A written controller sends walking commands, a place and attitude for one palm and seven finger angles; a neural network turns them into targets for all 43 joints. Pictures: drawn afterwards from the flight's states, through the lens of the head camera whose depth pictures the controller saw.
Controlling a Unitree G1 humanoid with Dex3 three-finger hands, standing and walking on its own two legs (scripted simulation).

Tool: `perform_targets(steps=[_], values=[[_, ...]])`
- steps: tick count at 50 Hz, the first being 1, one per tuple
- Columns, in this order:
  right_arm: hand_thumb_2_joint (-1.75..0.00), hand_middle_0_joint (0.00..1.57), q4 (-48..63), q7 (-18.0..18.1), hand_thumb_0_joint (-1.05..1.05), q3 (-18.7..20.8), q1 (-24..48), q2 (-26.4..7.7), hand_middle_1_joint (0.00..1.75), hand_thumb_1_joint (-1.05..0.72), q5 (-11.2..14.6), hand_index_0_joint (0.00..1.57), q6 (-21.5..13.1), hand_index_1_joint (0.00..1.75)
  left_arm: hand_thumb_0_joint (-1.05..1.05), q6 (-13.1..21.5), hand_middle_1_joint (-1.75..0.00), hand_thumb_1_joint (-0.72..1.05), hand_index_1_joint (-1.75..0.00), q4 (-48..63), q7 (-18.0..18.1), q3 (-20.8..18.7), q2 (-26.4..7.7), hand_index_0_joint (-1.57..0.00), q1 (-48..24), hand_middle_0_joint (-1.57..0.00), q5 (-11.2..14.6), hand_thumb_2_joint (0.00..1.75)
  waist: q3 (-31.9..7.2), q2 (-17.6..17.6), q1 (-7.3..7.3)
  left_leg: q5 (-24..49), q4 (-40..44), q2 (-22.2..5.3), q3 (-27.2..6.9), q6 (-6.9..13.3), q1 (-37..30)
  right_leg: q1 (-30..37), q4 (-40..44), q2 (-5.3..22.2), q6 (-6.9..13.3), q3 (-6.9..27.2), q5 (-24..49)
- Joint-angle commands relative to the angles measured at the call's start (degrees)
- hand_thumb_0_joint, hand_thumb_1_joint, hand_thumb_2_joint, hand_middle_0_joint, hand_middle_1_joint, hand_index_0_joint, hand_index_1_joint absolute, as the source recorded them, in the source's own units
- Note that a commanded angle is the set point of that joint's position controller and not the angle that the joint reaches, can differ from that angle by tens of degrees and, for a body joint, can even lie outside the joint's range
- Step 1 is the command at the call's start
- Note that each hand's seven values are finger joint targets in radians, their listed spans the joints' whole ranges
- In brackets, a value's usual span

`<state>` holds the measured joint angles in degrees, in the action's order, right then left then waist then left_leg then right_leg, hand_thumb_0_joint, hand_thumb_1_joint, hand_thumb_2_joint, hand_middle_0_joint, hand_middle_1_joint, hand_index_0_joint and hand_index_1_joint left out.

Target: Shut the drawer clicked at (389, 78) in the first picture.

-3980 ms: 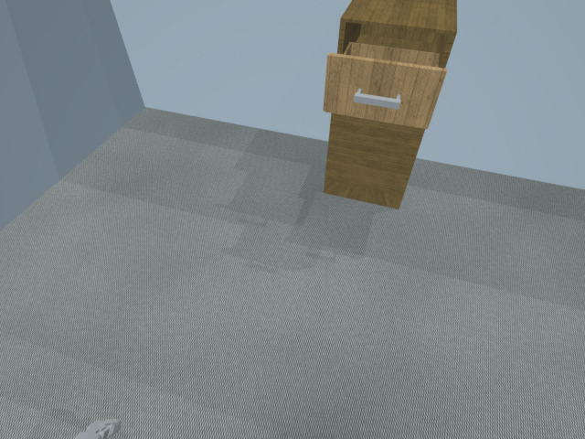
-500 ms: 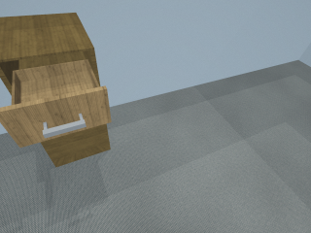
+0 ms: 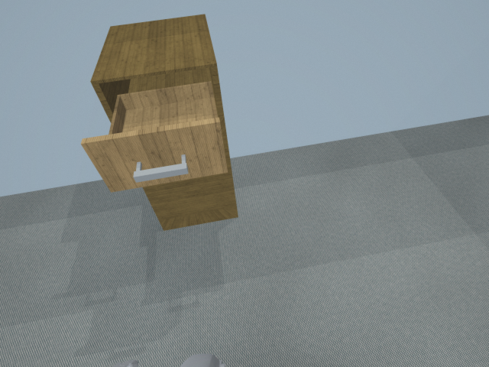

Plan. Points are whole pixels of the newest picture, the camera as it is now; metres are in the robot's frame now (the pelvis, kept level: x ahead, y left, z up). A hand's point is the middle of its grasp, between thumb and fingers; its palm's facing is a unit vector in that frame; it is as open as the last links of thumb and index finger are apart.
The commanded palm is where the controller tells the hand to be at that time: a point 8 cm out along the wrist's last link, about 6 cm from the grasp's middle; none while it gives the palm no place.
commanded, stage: turn to face it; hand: left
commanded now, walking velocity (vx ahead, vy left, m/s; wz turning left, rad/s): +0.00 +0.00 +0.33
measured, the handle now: (161, 167) +0.59 +0.24 -0.05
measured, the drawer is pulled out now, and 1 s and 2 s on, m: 0.29 0.29 0.29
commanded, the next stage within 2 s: take the last steps up to it in 0.20 s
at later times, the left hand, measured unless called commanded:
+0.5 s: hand out of the picture -0.07 +0.26 -0.18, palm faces +0.21 -0.96 -0.19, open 7.4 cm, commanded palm none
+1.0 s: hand (165, 340) +0.21 +0.18 -0.17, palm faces +0.02 -0.99 -0.17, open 7.4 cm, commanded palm none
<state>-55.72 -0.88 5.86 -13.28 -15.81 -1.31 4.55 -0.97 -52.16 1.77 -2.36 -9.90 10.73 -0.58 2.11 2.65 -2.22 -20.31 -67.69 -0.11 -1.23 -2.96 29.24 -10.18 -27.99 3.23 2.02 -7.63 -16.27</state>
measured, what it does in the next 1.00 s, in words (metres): steps on the spot: left foot, then right foot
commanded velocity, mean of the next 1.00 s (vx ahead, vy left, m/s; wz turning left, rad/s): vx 0.22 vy -0.07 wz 0.06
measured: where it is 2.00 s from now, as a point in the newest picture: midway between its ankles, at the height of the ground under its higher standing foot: (267, 347)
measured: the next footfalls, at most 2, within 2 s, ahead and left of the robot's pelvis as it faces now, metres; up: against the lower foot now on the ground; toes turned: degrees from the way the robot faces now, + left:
left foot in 0.30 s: -0.02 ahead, +0.14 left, +0.00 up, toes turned +11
right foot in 1.00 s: +0.24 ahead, -0.11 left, +0.00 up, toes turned -1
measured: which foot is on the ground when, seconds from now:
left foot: up 0.00-0.28, down 0.30-1.00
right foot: down 0.00-0.30, up 0.32-0.98, down 1.00-1.00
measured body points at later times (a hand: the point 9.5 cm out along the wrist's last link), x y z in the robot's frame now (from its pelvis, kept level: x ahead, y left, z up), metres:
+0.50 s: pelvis -0.02 +0.07 +0.00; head -0.02 +0.11 +0.45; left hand -0.08 +0.31 -0.17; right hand +0.10 -0.15 -0.12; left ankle -0.06 +0.13 -0.74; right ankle -0.02 -0.10 -0.66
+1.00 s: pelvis +0.10 +0.00 -0.01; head +0.13 +0.00 +0.44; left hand +0.21 +0.24 -0.16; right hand -0.05 -0.20 -0.15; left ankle -0.06 +0.13 -0.74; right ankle +0.20 -0.11 -0.74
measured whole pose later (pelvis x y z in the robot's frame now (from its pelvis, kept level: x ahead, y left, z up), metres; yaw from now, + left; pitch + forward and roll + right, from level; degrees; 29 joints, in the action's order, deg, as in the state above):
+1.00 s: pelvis +0.10 +0.00 -0.01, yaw +5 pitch +0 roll +0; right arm -67.3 1.5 2.0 -32.0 -7.4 -1.7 -2.1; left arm 0.4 -58.1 -1.6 -3.0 -10.2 4.7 -0.9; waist 3.5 0.2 -5.8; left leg -24.1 -22.3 -4.4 5.2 -2.6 -2.8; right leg -23.0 -32.5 3.4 0.7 -5.7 -12.6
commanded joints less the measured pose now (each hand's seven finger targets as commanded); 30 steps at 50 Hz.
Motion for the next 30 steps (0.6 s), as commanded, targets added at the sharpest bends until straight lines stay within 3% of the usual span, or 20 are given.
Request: perform_targets(steps=[1, 5, 9, 11, 13, 14, 15, 16, 17, 18, 19, 20, 22, 27, 30], values=[[-0.9, 0.2, 4.0, -0.2, 0.0, -0.2, 3.5, -2.3, 0.3, -0.9, -0.2, 0.2, -0.6, 0.3, 0.0, 1.4, -0.3, 0.9, -0.3, 2.8, 0.5, -2.2, -10.7, -0.2, 4.1, -0.2, -0.4, 0.9, 2.6, -11.3, 3.27, -0.2, 1.1, -2.0, 1.1, -1.4, 4.4, 1.6, 11.6, 14.5, 4.5, 8.9, 13.6], [-0.9, 0.2, 5.3, -0.1, 0.0, -1.0, 7.3, -1.7, 0.3, -0.9, 0.1, 0.2, -0.8, 0.3, 0.0, 1.3, -0.3, 0.9, -0.3, 1.8, 0.4, -2.4, -12.4, -0.2, 7.0, -0.2, -1.0, 0.9, 0.7, -11.2, 4.67, -4.3, 10.1, -2.2, 2.8, -1.1, 0.6, 3.5, 10.1, 16.3, 6.4, 9.0, 19.1], [-0.9, 0.2, 5.7, 0.2, 0.0, -2.0, 8.4, -0.7, 0.3, -0.9, 0.8, 0.2, -1.8, 0.3, 0.0, 1.2, -0.3, 0.9, -0.3, 0.6, 0.3, -2.8, -13.7, -0.2, 8.1, -0.2, -1.4, 0.9, -2.8, -13.8, 5.34, -7.2, 21.7, -0.9, 5.0, 0.1, -6.2, 5.9, 6.7, 17.0, 7.1, 8.1, 29.6], [-0.9, 0.2, 5.0, 0.4, 0.0, -2.2, 5.9, -0.8, 0.3, -0.9, 1.0, 0.2, -2.4, 0.3, 0.0, 1.0, -0.3, 0.9, -0.3, -0.1, 0.2, -3.0, -14.1, -0.2, 7.2, -0.2, -1.3, 0.9, -5.4, -13.6, 4.27, -4.3, 30.2, -0.4, 6.1, 0.6, -11.0, 6.7, 3.6, 16.6, 5.9, 7.1, 31.4], [-0.9, 0.2, 3.6, 0.6, 0.0, -2.2, 1.6, -1.9, 0.3, -0.9, 0.9, 0.2, -3.2, 0.3, 0.0, 0.6, -0.3, 0.9, -0.3, -0.6, 0.1, -2.9, -13.3, -0.2, 5.8, -0.2, -0.5, 0.9, -7.3, -11.1, 1.4, 9.0, 44.4, -1.0, 5.7, 1.6, -21.7, 1.8, -2.5, 13.8, 1.3, 3.1, 25.5], [-0.9, 0.2, 3.2, 0.8, 0.0, -1.3, -0.5, -6.4, 0.3, -0.9, 0.5, 0.2, -3.9, 0.3, 0.0, 0.3, -0.3, 0.9, -0.3, -0.1, -0.1, -2.5, -10.8, -0.2, 6.7, -0.2, 0.0, 0.9, -9.7, -0.4, 0.38, 19.7, 48.2, -9.2, -2.7, 4.2, -30.9, -6.2, -11.1, 9.6, -2.4, -0.6, 13.0], [-0.9, 0.2, 3.5, 1.2, 0.0, -0.3, -1.6, -11.3, 0.3, -0.9, 0.3, 0.2, -3.9, 0.3, 0.0, -0.1, -0.3, 0.9, -0.3, 1.3, -0.4, -1.1, -7.0, -0.2, 6.0, -0.2, 0.1, 0.9, -8.1, 14.1, -0.15, 40.5, 49.0, -22.2, -17.9, 10.6, -33.3, -19.3, -20.4, 3.2, -5.9, -0.5, -17.1], [-0.9, 0.2, 2.9, 1.5, 0.0, -0.7, -2.1, -11.8, 0.3, -0.9, 0.2, 0.2, -3.2, 0.3, 0.0, -0.8, -0.3, 0.9, -0.3, 1.2, 0.1, -0.8, -7.7, -0.2, 4.4, -0.2, -0.3, 0.9, -7.7, 9.5, -0.6, 39.5, 47.8, -24.2, -15.7, 14.1, -28.7, -17.0, -25.8, 3.5, -5.0, 4.8, -20.1], [-0.9, 0.2, 2.4, 2.0, 0.0, -1.5, -0.7, -9.1, 0.3, -0.9, -0.1, 0.2, -3.7, 0.3, 0.0, -0.8, -0.3, 0.9, -0.3, 0.2, -0.2, -0.9, -7.1, -0.2, 4.1, -0.2, -0.6, 0.9, -5.3, 7.9, 0.11, 30.3, 50.2, -21.8, -13.5, 14.8, -26.6, -18.3, -28.5, 3.3, -5.0, 5.6, -17.8], [-0.9, 0.2, 2.0, 2.5, 0.0, -1.7, 0.0, -7.3, 0.3, -0.9, -0.3, 0.2, -4.1, 0.3, 0.0, -0.8, -0.3, 0.9, -0.3, -1.1, -0.4, -1.0, -7.0, -0.2, 3.5, -0.2, -1.0, 0.9, -3.1, 10.3, 0.09, 22.5, 51.9, -18.9, -13.4, 13.5, -25.7, -20.5, -31.3, 2.5, -4.9, 6.6, -14.6], [-0.9, 0.2, 2.0, 2.6, 0.0, -2.3, 0.8, -5.7, 0.3, -0.9, -0.2, 0.2, -4.4, 0.3, 0.0, -0.6, -0.3, 0.9, -0.3, -2.2, -1.0, -1.1, -7.6, -0.2, 3.5, -0.2, -1.0, 0.9, -0.1, 8.3, 0.63, 17.4, 53.2, -17.1, -12.6, 12.8, -24.4, -21.9, -33.7, 2.3, -4.6, 7.3, -10.5], [-0.9, 0.2, 1.9, 2.6, 0.0, -2.7, 1.0, -4.5, 0.3, -0.9, -0.1, 0.2, -4.8, 0.3, 0.0, -0.3, -0.3, 0.9, -0.3, -3.4, -1.4, -1.0, -7.2, -0.2, 4.8, -0.2, -1.1, 0.9, 1.0, 6.6, 1.3, 15.0, 54.4, -15.8, -11.0, 12.3, -24.6, -22.5, -34.7, 2.2, -4.5, 7.4, -7.2], [-0.9, 0.2, 0.6, 2.7, 0.0, -2.8, -1.7, -3.7, 0.3, -0.9, 0.3, 0.2, -5.9, 0.3, 0.0, 0.4, -0.3, 0.9, -0.3, -5.3, -1.9, -0.6, -6.7, -0.2, 6.5, -0.2, -1.2, 0.9, 0.6, 2.1, 1.32, 17.0, 55.3, -14.3, -8.8, 11.2, -27.4, -23.5, -35.3, 1.9, -4.7, 7.0, -2.8], [-0.9, 0.2, -1.8, 3.0, 0.0, -2.5, -7.7, -1.5, 0.3, -0.9, 0.4, 0.2, -7.1, 0.3, 0.0, 0.3, -0.3, 0.9, -0.3, -6.2, -1.9, -1.0, -6.3, -0.2, 5.9, -0.2, -1.2, 0.9, 3.8, 2.3, 0.95, 15.9, 57.7, -14.6, -7.5, 10.7, -28.0, -26.3, -35.1, 2.0, -5.2, 8.0, 1.7], [-0.9, 0.2, -2.7, 3.2, 0.0, -2.5, -9.9, -1.6, 0.3, -0.9, 0.3, 0.2, -7.5, 0.3, 0.0, 0.0, -0.3, 0.9, -0.3, -5.6, -2.3, -1.1, -6.1, -0.2, 3.6, -0.2, -1.1, 0.9, 5.9, 2.5, 0.57, 12.6, 59.3, -15.9, -8.4, 11.7, -28.0, -29.0, -34.1, 2.8, -5.3, 8.5, 3.2]])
